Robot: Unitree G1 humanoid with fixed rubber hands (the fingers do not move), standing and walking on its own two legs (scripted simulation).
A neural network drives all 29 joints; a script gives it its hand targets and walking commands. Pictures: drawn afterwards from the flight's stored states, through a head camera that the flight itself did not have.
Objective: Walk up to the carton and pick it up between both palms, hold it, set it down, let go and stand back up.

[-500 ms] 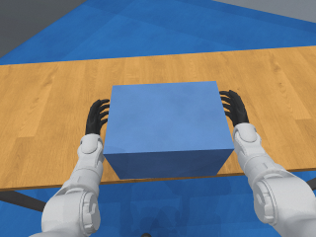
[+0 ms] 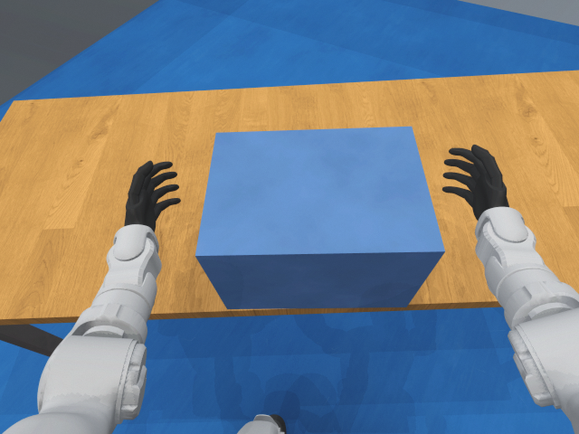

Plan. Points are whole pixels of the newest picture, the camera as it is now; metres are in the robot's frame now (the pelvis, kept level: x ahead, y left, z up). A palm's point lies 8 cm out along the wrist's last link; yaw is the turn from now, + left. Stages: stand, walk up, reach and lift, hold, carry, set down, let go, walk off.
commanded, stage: set down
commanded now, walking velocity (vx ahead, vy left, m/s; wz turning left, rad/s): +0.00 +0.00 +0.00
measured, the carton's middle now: (314, 222) +0.42 +0.04 -0.01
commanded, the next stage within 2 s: none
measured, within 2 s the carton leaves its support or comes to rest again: neither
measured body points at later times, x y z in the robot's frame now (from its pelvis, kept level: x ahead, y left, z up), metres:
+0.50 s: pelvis -0.01 +0.00 +0.01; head +0.02 +0.01 +0.46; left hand +0.39 +0.29 +0.13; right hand +0.44 -0.21 +0.13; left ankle +0.05 +0.13 -0.72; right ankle -0.02 -0.12 -0.72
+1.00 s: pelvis +0.00 +0.00 +0.03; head +0.01 +0.01 +0.48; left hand +0.36 +0.29 +0.14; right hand +0.40 -0.22 +0.13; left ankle +0.05 +0.13 -0.72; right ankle -0.02 -0.12 -0.72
